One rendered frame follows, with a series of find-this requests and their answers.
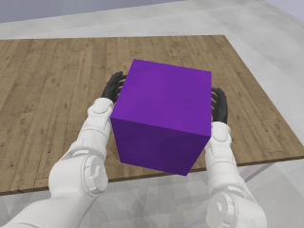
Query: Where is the table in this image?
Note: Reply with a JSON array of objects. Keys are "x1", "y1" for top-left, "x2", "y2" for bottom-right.
[{"x1": 0, "y1": 34, "x2": 304, "y2": 227}]

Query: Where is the robot right forearm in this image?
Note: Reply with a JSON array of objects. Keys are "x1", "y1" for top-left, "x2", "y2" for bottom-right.
[{"x1": 204, "y1": 122, "x2": 258, "y2": 204}]

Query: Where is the robot left upper arm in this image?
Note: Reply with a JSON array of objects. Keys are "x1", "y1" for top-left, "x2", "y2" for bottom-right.
[{"x1": 0, "y1": 154, "x2": 108, "y2": 228}]

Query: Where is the robot right upper arm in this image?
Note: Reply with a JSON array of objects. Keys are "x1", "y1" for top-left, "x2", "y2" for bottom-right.
[{"x1": 205, "y1": 191, "x2": 267, "y2": 228}]

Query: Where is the robot left hand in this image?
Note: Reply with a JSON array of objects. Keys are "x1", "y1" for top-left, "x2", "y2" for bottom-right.
[{"x1": 101, "y1": 71, "x2": 127, "y2": 105}]

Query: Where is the carton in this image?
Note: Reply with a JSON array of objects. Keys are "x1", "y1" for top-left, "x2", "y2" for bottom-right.
[{"x1": 109, "y1": 59, "x2": 212, "y2": 177}]

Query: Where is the robot right hand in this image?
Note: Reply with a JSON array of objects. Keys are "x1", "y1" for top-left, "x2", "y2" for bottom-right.
[{"x1": 211, "y1": 87, "x2": 228, "y2": 124}]

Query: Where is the robot left forearm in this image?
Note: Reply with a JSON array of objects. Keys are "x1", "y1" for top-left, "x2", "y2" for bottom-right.
[{"x1": 48, "y1": 98, "x2": 114, "y2": 192}]

